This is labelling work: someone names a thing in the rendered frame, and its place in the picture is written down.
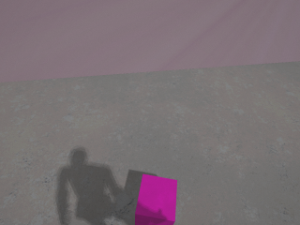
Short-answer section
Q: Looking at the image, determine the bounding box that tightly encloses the carton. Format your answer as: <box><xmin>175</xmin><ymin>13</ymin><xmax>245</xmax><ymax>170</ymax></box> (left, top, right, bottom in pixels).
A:
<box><xmin>135</xmin><ymin>174</ymin><xmax>177</xmax><ymax>225</ymax></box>

